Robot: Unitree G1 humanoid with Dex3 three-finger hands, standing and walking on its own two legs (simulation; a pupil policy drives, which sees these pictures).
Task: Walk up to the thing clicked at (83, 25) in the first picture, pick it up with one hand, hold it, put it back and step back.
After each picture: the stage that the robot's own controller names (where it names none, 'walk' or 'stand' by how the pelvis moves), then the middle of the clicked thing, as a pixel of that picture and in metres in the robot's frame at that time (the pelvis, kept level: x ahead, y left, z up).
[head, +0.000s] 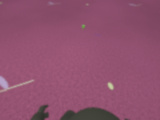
stand; (83, 27) +2.35 +0.27 -0.72
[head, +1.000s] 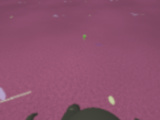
walk; (84, 37) +2.22 +0.36 -0.73
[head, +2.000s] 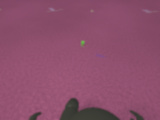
walk; (82, 43) +1.56 +0.29 -0.72
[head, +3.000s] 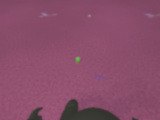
walk; (77, 60) +1.03 +0.27 -0.72
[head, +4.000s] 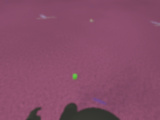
walk; (74, 77) +0.67 +0.22 -0.71
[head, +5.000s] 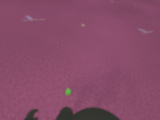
walk; (68, 92) +0.44 +0.17 -0.70
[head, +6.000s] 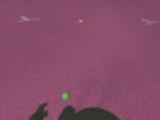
stand; (65, 97) +0.32 +0.25 -0.71
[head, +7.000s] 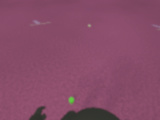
stand; (71, 100) +0.31 +0.18 -0.72
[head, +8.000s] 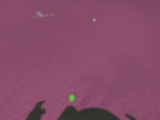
stand; (72, 98) +0.29 +0.16 -0.71
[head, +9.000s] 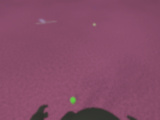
stand; (73, 100) +0.30 +0.18 -0.72
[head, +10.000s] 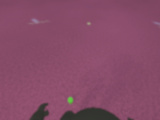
stand; (70, 100) +0.29 +0.20 -0.72
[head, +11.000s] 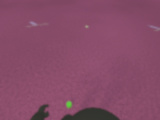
stand; (69, 105) +0.27 +0.19 -0.72
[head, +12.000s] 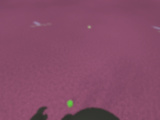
stand; (70, 104) +0.28 +0.19 -0.72
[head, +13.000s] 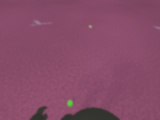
stand; (70, 103) +0.28 +0.18 -0.73
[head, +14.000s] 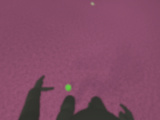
go down; (68, 88) +0.33 +0.18 -0.63
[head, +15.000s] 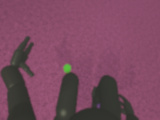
go down; (67, 69) +0.40 +0.16 -0.33
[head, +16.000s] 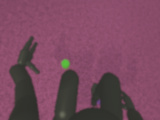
close in; (65, 64) +0.40 +0.17 -0.30
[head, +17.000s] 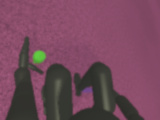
close in; (38, 58) +0.40 +0.20 -0.23
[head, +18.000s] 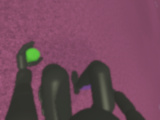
close; (32, 56) +0.40 +0.21 -0.23
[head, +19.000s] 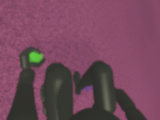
lift; (35, 57) +0.38 +0.20 -0.22
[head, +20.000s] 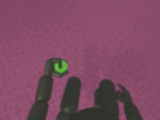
lift; (61, 69) +0.32 +0.19 -0.03
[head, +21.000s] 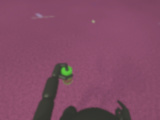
lift; (67, 75) +0.31 +0.15 +0.01
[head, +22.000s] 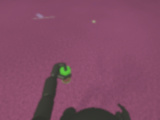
hold; (65, 74) +0.32 +0.17 +0.00
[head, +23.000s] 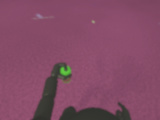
hold; (66, 74) +0.32 +0.16 +0.00
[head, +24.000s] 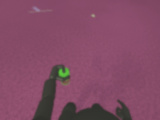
crouch; (64, 76) +0.31 +0.17 -0.03
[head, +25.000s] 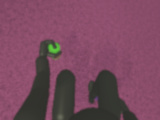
lower; (55, 51) +0.45 +0.20 -0.10
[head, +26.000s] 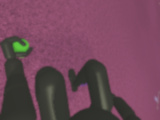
lower; (21, 48) +0.44 +0.23 -0.24
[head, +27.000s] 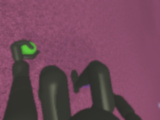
lower; (28, 51) +0.42 +0.23 -0.23
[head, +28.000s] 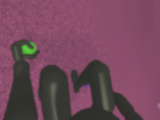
lower; (28, 50) +0.42 +0.22 -0.23
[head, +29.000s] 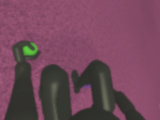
lower; (30, 51) +0.42 +0.22 -0.23
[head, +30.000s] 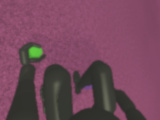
open; (34, 53) +0.40 +0.21 -0.23
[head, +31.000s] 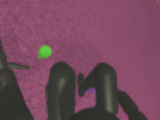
stand; (44, 53) +0.40 +0.20 -0.22
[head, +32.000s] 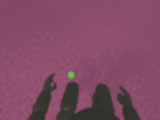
walk; (71, 75) +0.38 +0.16 -0.49
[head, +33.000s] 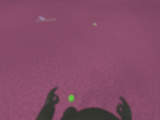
stand; (71, 98) +0.34 +0.16 -0.66
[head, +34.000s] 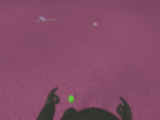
stand; (71, 99) +0.32 +0.17 -0.67
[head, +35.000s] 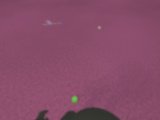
stand; (74, 100) +0.34 +0.16 -0.72
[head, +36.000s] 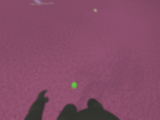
walk; (74, 85) +0.40 +0.11 -0.71
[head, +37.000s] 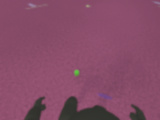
walk; (76, 73) +0.59 +0.17 -0.69
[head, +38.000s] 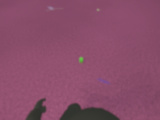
walk; (81, 60) +0.93 +0.20 -0.70
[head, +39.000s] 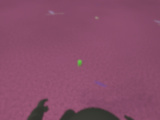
stand; (79, 63) +0.97 +0.16 -0.72
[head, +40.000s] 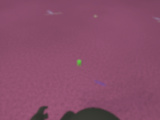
stand; (79, 63) +0.97 +0.17 -0.73
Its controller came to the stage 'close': yes
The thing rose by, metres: 0.72
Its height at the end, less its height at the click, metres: +0.00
